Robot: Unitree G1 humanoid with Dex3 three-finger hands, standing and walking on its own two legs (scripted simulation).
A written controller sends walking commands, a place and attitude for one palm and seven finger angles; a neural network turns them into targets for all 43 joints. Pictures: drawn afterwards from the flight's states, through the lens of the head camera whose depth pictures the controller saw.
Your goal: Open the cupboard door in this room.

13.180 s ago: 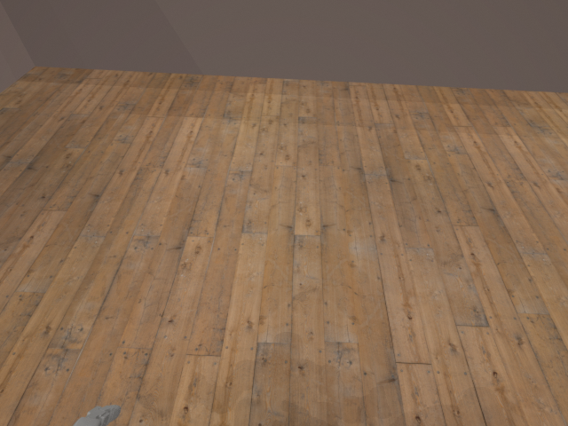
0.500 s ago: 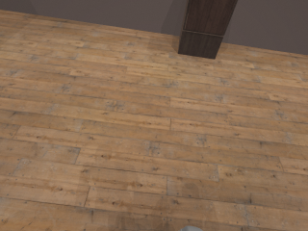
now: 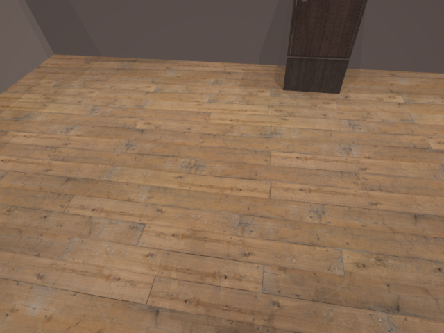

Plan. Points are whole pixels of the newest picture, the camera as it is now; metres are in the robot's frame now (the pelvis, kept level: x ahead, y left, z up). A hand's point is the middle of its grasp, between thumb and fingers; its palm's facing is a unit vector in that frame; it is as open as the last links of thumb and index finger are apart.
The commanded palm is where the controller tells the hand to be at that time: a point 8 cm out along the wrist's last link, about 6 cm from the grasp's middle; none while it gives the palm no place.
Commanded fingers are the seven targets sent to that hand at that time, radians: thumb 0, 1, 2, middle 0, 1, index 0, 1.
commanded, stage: turn or walk to find it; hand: left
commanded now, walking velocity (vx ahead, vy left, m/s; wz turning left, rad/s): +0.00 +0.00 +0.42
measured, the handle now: out of the picture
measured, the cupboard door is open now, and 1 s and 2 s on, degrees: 0 0 0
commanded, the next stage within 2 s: stand and wait in 0.14 s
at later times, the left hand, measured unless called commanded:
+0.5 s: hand out of the picture -0.06 +0.22 -0.18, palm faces +0.17 -0.97 -0.20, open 7.3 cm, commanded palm none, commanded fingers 0.00 0.90 0.90 -0.20 -0.30 -0.20 -0.30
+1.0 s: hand out of the picture -0.05 +0.19 -0.17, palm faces +0.14 -0.97 -0.20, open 7.3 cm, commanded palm none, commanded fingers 0.00 0.90 0.90 -0.20 -0.30 -0.20 -0.30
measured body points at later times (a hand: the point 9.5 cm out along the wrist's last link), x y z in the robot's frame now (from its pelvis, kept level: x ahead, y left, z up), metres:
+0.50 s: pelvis -0.03 +0.04 +0.00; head -0.03 +0.05 +0.45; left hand -0.07 +0.27 -0.17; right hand +0.08 -0.17 -0.15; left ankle -0.05 +0.15 -0.74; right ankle -0.03 -0.09 -0.72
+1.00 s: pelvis -0.04 +0.02 +0.00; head -0.03 +0.02 +0.45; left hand -0.05 +0.25 -0.16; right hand -0.05 -0.20 -0.16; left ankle -0.05 +0.15 -0.74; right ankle -0.03 -0.10 -0.74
